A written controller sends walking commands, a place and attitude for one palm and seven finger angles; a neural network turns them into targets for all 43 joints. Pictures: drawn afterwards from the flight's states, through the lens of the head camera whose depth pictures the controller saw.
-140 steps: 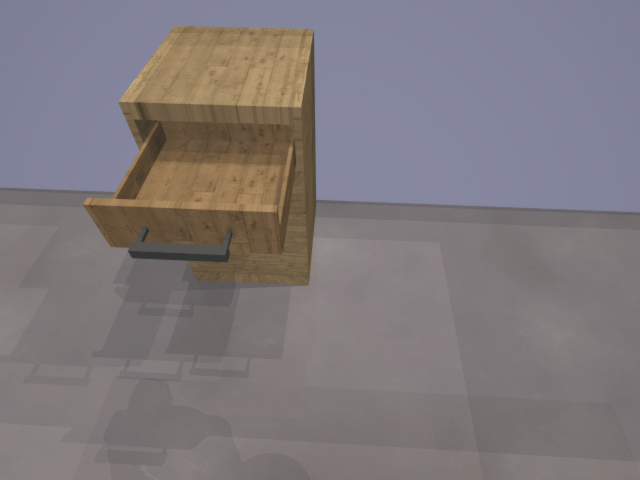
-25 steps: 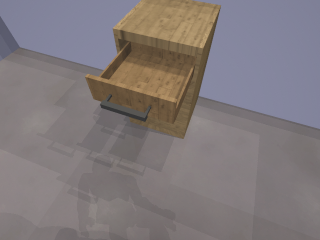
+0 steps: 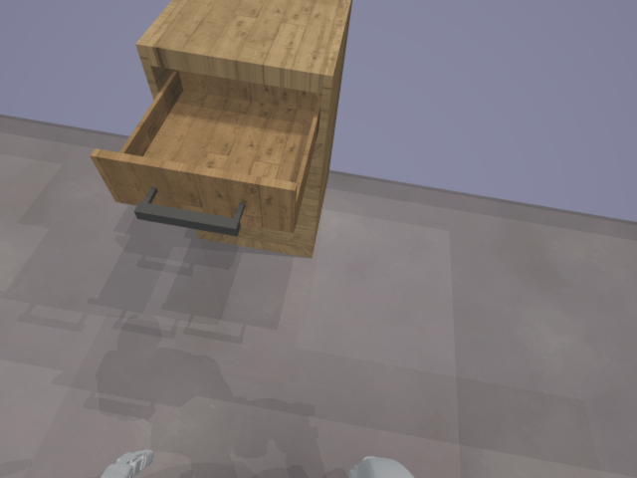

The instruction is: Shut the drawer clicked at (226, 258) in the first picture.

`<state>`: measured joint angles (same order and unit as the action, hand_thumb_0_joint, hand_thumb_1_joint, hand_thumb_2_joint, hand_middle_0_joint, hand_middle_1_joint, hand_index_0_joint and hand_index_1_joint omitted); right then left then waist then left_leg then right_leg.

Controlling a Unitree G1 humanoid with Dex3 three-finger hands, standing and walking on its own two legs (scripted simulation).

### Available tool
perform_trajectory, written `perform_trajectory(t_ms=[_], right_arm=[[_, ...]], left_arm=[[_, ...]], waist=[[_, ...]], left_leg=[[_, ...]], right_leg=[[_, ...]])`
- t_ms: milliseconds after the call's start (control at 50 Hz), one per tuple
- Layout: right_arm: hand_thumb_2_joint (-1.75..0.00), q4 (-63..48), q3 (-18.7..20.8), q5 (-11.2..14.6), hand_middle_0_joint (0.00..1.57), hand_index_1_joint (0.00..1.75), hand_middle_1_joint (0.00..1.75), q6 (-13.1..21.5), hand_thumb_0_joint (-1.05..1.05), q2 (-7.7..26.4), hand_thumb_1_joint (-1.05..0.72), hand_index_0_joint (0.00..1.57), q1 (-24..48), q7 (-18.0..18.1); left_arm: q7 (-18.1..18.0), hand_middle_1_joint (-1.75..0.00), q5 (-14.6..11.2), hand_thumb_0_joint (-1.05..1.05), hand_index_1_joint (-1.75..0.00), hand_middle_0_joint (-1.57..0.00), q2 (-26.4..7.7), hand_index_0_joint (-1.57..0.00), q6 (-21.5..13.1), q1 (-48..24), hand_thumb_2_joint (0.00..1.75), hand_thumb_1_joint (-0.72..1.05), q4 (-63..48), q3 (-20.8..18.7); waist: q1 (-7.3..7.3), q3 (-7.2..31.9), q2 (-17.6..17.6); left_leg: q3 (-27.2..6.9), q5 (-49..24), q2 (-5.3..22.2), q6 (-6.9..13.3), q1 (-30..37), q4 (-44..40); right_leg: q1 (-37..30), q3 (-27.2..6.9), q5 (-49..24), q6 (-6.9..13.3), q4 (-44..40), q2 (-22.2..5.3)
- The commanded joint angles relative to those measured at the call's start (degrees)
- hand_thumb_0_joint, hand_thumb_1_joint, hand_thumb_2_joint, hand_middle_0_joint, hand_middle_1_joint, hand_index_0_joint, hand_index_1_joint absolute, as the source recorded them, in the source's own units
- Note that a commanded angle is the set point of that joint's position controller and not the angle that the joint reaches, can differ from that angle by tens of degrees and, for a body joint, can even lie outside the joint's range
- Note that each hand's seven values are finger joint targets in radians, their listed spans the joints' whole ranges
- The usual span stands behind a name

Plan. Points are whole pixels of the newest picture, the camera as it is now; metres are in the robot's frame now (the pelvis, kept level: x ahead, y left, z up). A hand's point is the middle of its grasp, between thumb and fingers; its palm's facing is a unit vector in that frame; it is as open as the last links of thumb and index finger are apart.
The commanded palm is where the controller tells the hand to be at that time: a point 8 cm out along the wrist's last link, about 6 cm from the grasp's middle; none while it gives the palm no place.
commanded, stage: take the last steps up to it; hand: left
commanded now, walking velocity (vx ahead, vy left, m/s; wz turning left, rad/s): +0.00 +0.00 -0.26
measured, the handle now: (192, 209) +0.56 +0.28 -0.14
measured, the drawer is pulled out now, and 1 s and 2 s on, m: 0.29 0.29 0.29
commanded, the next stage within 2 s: come to a stop and stand still in 0.74 s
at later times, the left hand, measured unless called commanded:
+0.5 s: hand out of the picture +0.05 +0.17 -0.19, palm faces +0.04 -0.98 -0.18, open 7.4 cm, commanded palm none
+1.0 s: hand (209, 370) +0.27 +0.18 -0.16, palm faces +0.04 -0.97 -0.24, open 7.3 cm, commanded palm none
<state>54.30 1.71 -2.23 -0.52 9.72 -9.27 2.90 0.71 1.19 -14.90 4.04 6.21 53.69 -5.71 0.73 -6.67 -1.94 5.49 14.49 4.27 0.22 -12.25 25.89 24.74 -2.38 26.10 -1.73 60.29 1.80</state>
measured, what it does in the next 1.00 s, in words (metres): walks ahead: right foot, then left foot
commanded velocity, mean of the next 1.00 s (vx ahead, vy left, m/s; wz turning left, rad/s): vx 0.13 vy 0.10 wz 0.03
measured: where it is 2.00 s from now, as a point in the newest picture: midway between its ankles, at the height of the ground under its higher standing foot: (314, 454)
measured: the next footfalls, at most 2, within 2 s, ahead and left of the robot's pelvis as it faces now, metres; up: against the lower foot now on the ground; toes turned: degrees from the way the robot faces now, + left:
right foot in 0.18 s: +0.00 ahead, -0.15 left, +0.00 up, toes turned -5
left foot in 0.50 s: +0.20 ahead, +0.11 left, +0.00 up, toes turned +3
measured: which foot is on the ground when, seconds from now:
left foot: down 0.00-0.16, up 0.18-0.48, down 0.50-0.80, up 0.82-1.00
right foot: up 0.00-0.16, down 0.18-0.52, up 0.54-0.78, down 0.80-1.00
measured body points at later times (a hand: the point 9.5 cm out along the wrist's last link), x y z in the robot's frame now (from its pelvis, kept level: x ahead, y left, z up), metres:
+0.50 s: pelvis +0.09 -0.01 -0.01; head +0.13 +0.00 +0.43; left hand +0.05 +0.22 -0.17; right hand +0.12 -0.26 -0.16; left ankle +0.16 +0.11 -0.74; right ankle -0.04 -0.15 -0.74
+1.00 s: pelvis +0.23 +0.00 +0.00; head +0.27 -0.02 +0.45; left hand +0.27 +0.23 -0.14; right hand +0.25 -0.23 -0.16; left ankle +0.24 +0.15 -0.70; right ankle +0.20 -0.09 -0.74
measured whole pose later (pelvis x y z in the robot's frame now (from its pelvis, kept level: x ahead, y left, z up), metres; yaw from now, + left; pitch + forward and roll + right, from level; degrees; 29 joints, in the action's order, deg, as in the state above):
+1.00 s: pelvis +0.23 +0.00 +0.00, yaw -1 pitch +0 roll +3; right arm 60.3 2.5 -0.7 -1.1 9.1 -13.3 0.6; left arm -1.5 1.5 -9.1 -1.9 13.2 58.5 -3.2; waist 0.5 -4.4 -0.9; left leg 2.3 22.2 1.4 -1.5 -21.7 43.1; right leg 10.5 5.8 15.5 2.4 25.6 -3.0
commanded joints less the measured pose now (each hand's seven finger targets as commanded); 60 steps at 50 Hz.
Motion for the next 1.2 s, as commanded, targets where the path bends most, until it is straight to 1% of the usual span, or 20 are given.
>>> perform_trajectory(t_ms=[0, 100, 140, 160, 180, 220, 280, 400, 460, 500, 580, 720, 740, 780, 800, 900, 980, 1060, 1100, 1180], right_arm=[[-0.90, -1.64, 3.23, 0.04, 0.20, 0.30, 0.30, 0.63, 0.00, 12.27, -0.90, 0.20, -4.69, 0.28], [-0.90, 0.17, 3.30, 0.87, 0.20, 0.30, 0.30, 0.26, 0.00, 11.11, -0.90, 0.20, -6.62, -0.94], [-0.90, -2.77, 1.72, 1.71, 0.20, 0.30, 0.30, 0.74, 0.00, 4.31, -0.90, 0.20, -2.91, -2.05], [-0.90, -3.55, 1.95, 1.09, 0.20, 0.30, 0.30, 0.31, 0.00, 7.15, -0.90, 0.20, 0.43, -2.38], [-0.90, -3.80, 2.33, 0.74, 0.20, 0.30, 0.30, 0.31, 0.00, 6.24, -0.90, 0.20, 0.70, -3.12], [-0.90, -1.23, 2.60, 0.79, 0.20, 0.30, 0.30, 0.81, 0.00, 6.18, -0.90, 0.20, -0.79, -2.81], [-0.90, -0.30, 2.56, 1.37, 0.20, 0.30, 0.30, 0.95, 0.00, 4.71, -0.90, 0.20, -0.30, -3.74], [-0.90, 0.26, 2.21, 1.44, 0.20, 0.30, 0.30, 1.66, 0.00, 3.40, -0.90, 0.20, -1.67, -4.69], [-0.90, 4.20, 2.55, 0.92, 0.20, 0.30, 0.30, 2.97, 0.00, 6.26, -0.90, 0.20, -12.78, -3.60], [-0.90, 6.78, 4.35, -0.03, 0.20, 0.30, 0.30, 3.05, 0.00, 14.39, -0.90, 0.20, -25.53, -1.87], [-0.90, 3.05, 1.67, 0.47, 0.20, 0.30, 0.30, 3.02, 0.00, 7.53, -0.90, 0.20, -11.86, -1.37], [-0.90, 3.24, 1.53, 0.75, 0.20, 0.30, 0.30, 2.31, 0.00, 7.22, -0.90, 0.20, -6.98, -1.74], [-0.90, 3.24, 1.57, 1.09, 0.20, 0.30, 0.30, 2.05, 0.00, 6.62, -0.90, 0.20, -5.90, -1.94], [-0.90, 0.75, 1.36, 1.40, 0.20, 0.30, 0.30, 1.56, 0.00, 3.49, -0.90, 0.20, -6.10, -2.91], [-0.90, 0.99, 2.11, 0.64, 0.20, 0.30, 0.30, 1.01, 0.00, 5.89, -0.90, 0.20, -4.68, -3.13], [-0.90, 4.48, 1.16, 1.56, 0.20, 0.30, 0.30, 0.26, 0.00, 1.17, -0.90, 0.20, -7.86, -2.42], [-0.90, 3.52, 1.21, 2.03, 0.20, 0.30, 0.30, -0.31, 0.00, 1.28, -0.90, 0.20, -5.48, -2.00], [-0.90, 3.26, 2.42, 1.27, 0.20, 0.30, 0.30, -0.55, 0.00, 6.44, -0.90, 0.20, -7.53, -1.46], [-0.90, 3.14, 3.67, 1.21, 0.20, 0.30, 0.30, -0.25, 0.00, 12.57, -0.90, 0.20, -12.43, -0.81], [-0.90, 1.27, 3.35, 0.40, 0.20, 0.30, 0.30, -0.99, 0.00, 11.05, -0.90, 0.20, -4.94, 0.54]], left_arm=[[0.16, -0.30, 0.13, 0.00, -0.30, -0.20, -1.15, -0.20, -1.36, 0.36, 0.90, 0.90, -4.08, 0.39], [0.00, -0.30, 0.27, 0.00, -0.30, -0.20, -1.35, -0.20, -3.38, 7.08, 0.90, 0.90, -0.96, 0.71], [-1.12, -0.30, 0.98, 0.00, -0.30, -0.20, -11.00, -0.20, -4.47, 13.79, 0.90, 0.90, 1.86, -1.31], [-1.53, -0.30, 0.55, 0.00, -0.30, -0.20, -11.95, -0.20, -4.72, 15.72, 0.90, 0.90, 2.31, -1.02], [-1.57, -0.30, 0.55, 0.00, -0.30, -0.20, -11.18, -0.20, -4.73, 14.75, 0.90, 0.90, 2.37, -1.03], [-2.05, -0.30, 0.54, 0.00, -0.30, -0.20, -6.23, -0.20, -5.85, 12.06, 0.90, 0.90, 2.94, -0.40], [-1.87, -0.30, 0.59, 0.00, -0.30, -0.20, -4.85, -0.20, -6.93, 11.76, 0.90, 0.90, 3.62, 0.00], [-1.48, -0.30, 0.52, 0.00, -0.30, -0.20, -6.21, -0.20, -7.17, 12.25, 0.90, 0.90, 5.67, -0.61], [-1.35, -0.30, 0.24, 0.00, -0.30, -0.20, -3.85, -0.20, -6.82, 11.21, 0.90, 0.90, 5.98, -0.17], [-0.97, -0.30, -0.48, 0.00, -0.30, -0.20, 1.50, -0.20, -6.49, 11.41, 0.90, 0.90, 3.46, 1.17], [-0.25, -0.30, -0.06, 0.00, -0.30, -0.20, 2.39, -0.20, -6.28, 6.69, 0.90, 0.90, 2.91, 1.40], [-0.43, -0.30, 0.41, 0.00, -0.30, -0.20, 3.70, -0.20, -5.53, 14.99, 0.90, 0.90, 4.74, 1.74], [-0.69, -0.30, 0.56, 0.00, -0.30, -0.20, 2.21, -0.20, -5.70, 17.99, 0.90, 0.90, 5.66, 1.27], [-1.67, -0.30, 1.16, 0.00, -0.30, -0.20, -7.13, -0.20, -6.32, 21.83, 0.90, 0.90, 5.18, -0.58], [-1.89, -0.30, 0.66, 0.00, -0.30, -0.20, -7.17, -0.20, -6.13, 18.78, 0.90, 0.90, 4.03, -0.44], [-2.75, -0.30, 0.48, 0.00, -0.30, -0.20, -0.44, -0.20, -6.81, 9.26, 0.90, 0.90, 2.47, 0.93], [-3.21, -0.30, 0.19, 0.00, -0.30, -0.20, -4.24, -0.20, -5.60, 11.41, 0.90, 0.90, 3.92, 0.00], [-3.49, -0.30, -0.57, 0.00, -0.30, -0.20, -3.79, -0.20, -4.07, 9.13, 0.90, 0.90, 2.94, 0.13], [-3.89, -0.30, -1.15, 0.00, -0.30, -0.20, 0.50, -0.20, -3.78, 9.84, 0.90, 0.90, 1.19, 1.37], [-3.26, -0.30, -0.65, 0.00, -0.30, -0.20, -0.69, -0.20, -2.18, 7.11, 0.90, 0.90, 1.60, 0.35]], waist=[[-2.36, 8.77, 13.89], [-0.11, 12.71, 10.41], [4.01, 8.86, -15.08], [5.79, 5.88, -10.35], [4.63, 2.81, -4.41], [2.18, 1.85, -11.87], [1.22, 1.17, -8.53], [0.14, 0.57, -6.10], [-4.95, 4.62, 1.43], [-8.17, 12.90, 22.83], [-2.43, 3.81, 10.03], [2.93, 5.84, 3.91], [4.52, 5.44, 0.32], [5.68, 3.68, -19.45], [4.62, 0.22, -10.14], [-0.71, 3.15, -6.41], [0.86, 8.31, -4.45], [-1.14, 9.12, -3.92], [-3.13, 14.74, 14.76], [-2.07, 9.97, 15.54]], left_leg=[[-5.44, -31.68, 12.26, 6.94, 10.75, -4.76], [-2.53, -8.65, 7.73, 3.15, 3.60, 1.16], [3.12, 19.75, -2.66, -2.28, -20.89, 18.54], [-3.43, 22.89, -0.71, -1.75, -23.07, 26.57], [-3.95, 19.66, -0.05, -1.47, -24.39, 29.43], [-5.99, 11.78, 0.95, -1.87, -26.86, 31.96], [-3.76, 8.29, 0.74, -2.65, -21.02, 25.11], [-1.59, 0.71, -1.64, -1.13, -9.02, 10.39], [-0.80, -3.45, -3.58, 0.30, 9.68, 0.25], [-29.03, -7.10, 16.40, 11.03, 21.89, -8.64], [-19.42, -1.66, 12.95, 11.49, 2.20, -12.78], [-9.27, 6.14, 6.42, 8.74, -10.02, -9.18], [-6.75, 10.83, 3.26, 6.44, -13.93, -4.64], [-0.55, 18.12, -5.46, 0.50, -24.18, 19.32], [-5.01, 16.93, -2.92, 0.02, -22.84, 27.64], [-4.67, 9.14, -1.34, -2.03, -13.21, 20.76], [-1.02, 3.60, -4.60, -2.71, -9.55, 9.85], [-3.56, -27.72, 0.50, -0.98, 3.38, -1.13], [-20.05, -76.03, 17.89, 10.28, 16.82, -0.31], [-14.25, -57.03, 15.97, 12.11, 8.27, -0.82]], right_leg=[[-0.19, 4.84, 1.15, -0.27, -11.61, -1.67], [-19.33, 7.98, -11.26, 1.71, -36.76, -0.60], [-32.22, -20.58, -9.17, 10.11, -47.28, -21.20], [-27.25, -23.63, -7.27, 14.73, -48.79, -25.94], [-25.35, -20.05, -4.22, 15.94, -49.27, -25.30], [-28.42, -15.19, -20.12, 14.01, -46.02, -20.10], [-25.22, -7.02, -30.53, 12.08, -46.37, -19.16], [-18.27, -2.42, -22.09, 9.15, -45.59, -18.19], [-11.07, 3.45, -25.15, 6.03, -30.67, -12.84], [5.95, 9.61, 9.93, 2.51, 0.63, -0.40], [5.90, 2.93, 0.81, 4.20, 4.61, -8.21], [-18.02, 9.34, -8.44, 2.64, -24.96, -4.17], [-23.00, 7.29, -9.30, 2.69, -30.31, -5.04], [-24.64, -25.68, 9.50, 10.84, -53.01, -27.94], [-17.49, -27.79, 12.96, 14.43, -56.23, -30.12], [-17.40, -1.38, -47.97, 11.52, -42.73, -18.87], [-25.55, 2.29, -63.21, 9.70, -34.90, -16.39], [-17.24, 5.65, -49.13, 4.30, -27.56, -12.45], [-3.37, 7.89, 4.99, 0.01, -12.30, -2.68], [0.97, -1.51, 9.73, 1.43, 4.18, -2.13]])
